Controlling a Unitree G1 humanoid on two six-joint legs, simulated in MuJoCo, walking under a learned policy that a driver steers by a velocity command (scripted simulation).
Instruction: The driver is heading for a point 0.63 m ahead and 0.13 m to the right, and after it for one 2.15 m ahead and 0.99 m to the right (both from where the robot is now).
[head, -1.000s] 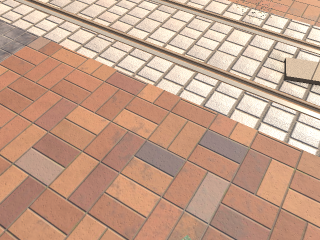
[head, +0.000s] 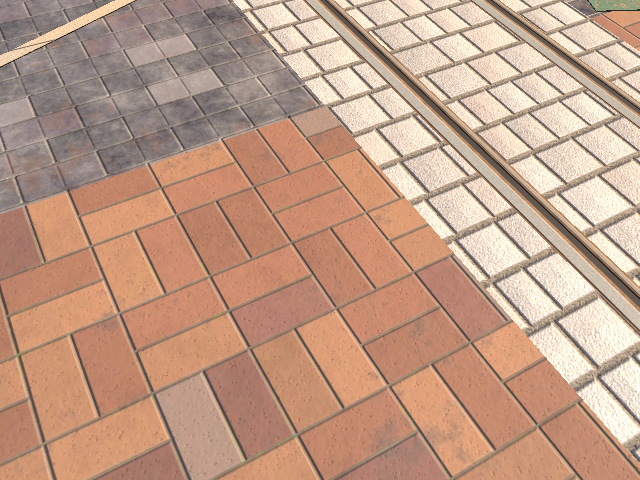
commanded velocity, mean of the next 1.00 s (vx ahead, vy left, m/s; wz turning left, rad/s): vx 0.50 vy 0.00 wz -0.09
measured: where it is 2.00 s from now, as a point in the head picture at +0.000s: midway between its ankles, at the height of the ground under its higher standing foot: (334, 339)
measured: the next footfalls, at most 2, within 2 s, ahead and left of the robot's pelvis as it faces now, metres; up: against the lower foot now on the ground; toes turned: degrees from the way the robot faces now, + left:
right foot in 0.22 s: +0.33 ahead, -0.15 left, +0.00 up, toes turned +0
left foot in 0.72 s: +0.61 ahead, +0.10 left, +0.00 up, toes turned -1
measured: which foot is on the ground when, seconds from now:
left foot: down 0.00-0.24, up 0.26-0.70, down 0.72-1.00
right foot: up 0.00-0.20, down 0.22-0.74, up 0.76-1.00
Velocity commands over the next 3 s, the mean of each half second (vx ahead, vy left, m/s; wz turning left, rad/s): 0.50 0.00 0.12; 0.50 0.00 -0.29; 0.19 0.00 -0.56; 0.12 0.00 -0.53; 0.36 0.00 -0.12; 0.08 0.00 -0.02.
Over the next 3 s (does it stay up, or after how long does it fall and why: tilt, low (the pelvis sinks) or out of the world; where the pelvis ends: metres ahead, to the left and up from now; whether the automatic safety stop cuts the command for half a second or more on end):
stays up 1.00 -0.29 -0.01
